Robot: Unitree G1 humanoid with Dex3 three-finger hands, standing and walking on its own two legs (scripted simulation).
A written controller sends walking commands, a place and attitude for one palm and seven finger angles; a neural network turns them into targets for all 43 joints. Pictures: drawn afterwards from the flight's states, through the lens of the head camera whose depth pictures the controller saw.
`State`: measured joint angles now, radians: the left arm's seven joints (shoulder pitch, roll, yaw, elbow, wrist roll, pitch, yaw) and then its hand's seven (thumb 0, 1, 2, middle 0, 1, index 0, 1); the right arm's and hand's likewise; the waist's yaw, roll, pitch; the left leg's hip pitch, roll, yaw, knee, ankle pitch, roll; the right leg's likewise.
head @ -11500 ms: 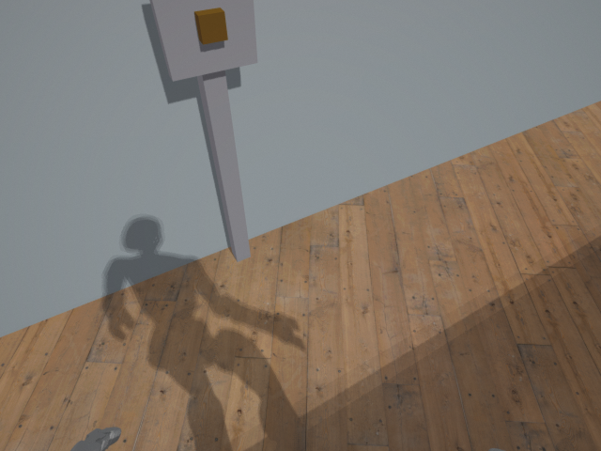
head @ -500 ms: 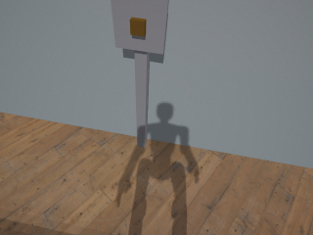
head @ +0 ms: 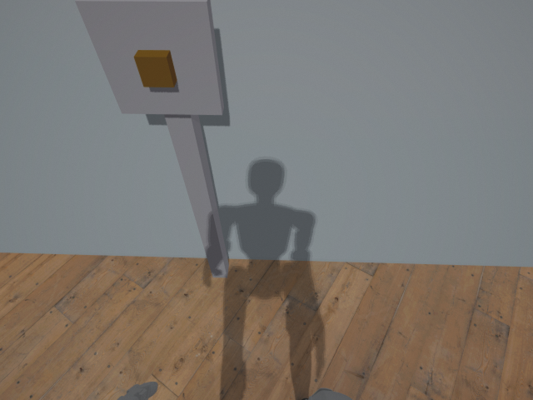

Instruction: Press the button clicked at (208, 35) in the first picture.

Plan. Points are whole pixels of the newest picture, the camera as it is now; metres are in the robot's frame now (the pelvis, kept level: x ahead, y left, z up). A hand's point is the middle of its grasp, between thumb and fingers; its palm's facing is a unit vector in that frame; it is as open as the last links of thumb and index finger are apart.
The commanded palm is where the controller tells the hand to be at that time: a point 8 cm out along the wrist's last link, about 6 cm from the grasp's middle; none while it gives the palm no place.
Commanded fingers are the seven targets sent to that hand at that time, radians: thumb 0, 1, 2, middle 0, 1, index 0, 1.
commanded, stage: take the last steps up to it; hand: left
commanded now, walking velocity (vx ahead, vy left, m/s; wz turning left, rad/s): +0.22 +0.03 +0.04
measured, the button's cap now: (157, 68) +0.63 +0.21 +0.18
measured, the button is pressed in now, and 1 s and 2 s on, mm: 0 0 0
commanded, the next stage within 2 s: come to a stop and stand still in 0.22 s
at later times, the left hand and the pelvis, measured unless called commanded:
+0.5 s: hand out of the picture +0.10 +0.19 -0.17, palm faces +0.11 -0.99 -0.13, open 7.4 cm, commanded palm none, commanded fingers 0.00 0.90 0.90 -0.20 -0.30 -0.20 -0.30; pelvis +0.14 +0.03 +0.02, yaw +0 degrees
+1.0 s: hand out of the picture +0.14 +0.15 -0.14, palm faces +0.00 -0.97 -0.26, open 7.4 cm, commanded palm none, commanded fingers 0.00 0.90 0.90 -0.20 -0.30 -0.20 -0.30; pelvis +0.10 -0.03 +0.02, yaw -1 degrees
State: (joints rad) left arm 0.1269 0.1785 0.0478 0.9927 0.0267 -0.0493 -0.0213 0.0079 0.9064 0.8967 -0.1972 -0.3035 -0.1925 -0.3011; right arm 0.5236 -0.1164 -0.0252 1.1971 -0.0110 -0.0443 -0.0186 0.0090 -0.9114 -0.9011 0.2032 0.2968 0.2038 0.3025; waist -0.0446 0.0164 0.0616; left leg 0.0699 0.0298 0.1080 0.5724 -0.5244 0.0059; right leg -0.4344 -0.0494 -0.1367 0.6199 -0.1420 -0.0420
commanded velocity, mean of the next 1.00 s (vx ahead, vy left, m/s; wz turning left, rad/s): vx -0.03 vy -0.03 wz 0.01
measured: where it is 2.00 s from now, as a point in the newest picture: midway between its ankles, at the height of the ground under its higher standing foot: outside the picture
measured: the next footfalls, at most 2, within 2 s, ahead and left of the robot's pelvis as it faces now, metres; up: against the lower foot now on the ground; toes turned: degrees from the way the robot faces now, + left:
left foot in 0.40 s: +0.22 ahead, +0.14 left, +0.00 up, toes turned +8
right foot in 0.84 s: +0.14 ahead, -0.13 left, +0.00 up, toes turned -7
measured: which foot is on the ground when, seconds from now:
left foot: up 0.00-0.38, down 0.40-0.84, up 0.86-1.00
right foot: down 0.00-0.46, up 0.48-0.82, down 0.84-1.00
